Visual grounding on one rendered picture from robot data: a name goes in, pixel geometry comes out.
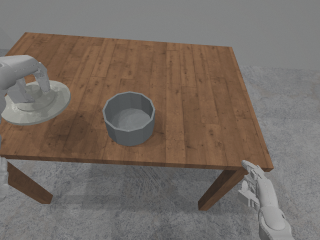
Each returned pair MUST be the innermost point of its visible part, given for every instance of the robot left hand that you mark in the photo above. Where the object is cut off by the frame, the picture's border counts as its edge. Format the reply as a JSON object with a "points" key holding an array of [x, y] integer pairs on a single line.
{"points": [[24, 65]]}

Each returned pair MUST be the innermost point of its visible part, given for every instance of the robot right hand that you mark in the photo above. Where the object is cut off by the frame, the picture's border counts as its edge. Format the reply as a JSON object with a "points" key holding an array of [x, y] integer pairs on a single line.
{"points": [[262, 190]]}

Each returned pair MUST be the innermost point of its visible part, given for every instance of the pot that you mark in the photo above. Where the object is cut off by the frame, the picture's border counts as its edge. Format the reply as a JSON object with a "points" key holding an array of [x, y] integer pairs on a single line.
{"points": [[129, 118]]}

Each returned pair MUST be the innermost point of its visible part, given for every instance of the robot right forearm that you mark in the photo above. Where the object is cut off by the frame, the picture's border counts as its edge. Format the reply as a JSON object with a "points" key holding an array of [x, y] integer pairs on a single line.
{"points": [[273, 224]]}

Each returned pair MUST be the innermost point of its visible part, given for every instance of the robot left forearm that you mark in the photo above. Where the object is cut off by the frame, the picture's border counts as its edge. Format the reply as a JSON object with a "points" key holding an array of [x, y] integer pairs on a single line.
{"points": [[7, 79]]}

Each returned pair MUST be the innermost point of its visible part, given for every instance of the table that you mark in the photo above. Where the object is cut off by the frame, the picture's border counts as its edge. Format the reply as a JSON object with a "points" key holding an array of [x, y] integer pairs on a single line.
{"points": [[204, 118]]}

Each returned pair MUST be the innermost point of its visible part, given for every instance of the knob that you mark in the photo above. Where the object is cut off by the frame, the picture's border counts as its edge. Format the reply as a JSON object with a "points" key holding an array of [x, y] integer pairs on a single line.
{"points": [[34, 90]]}

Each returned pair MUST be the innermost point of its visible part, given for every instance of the lid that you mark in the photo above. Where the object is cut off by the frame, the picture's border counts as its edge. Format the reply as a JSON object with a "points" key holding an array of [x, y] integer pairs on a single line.
{"points": [[48, 106]]}

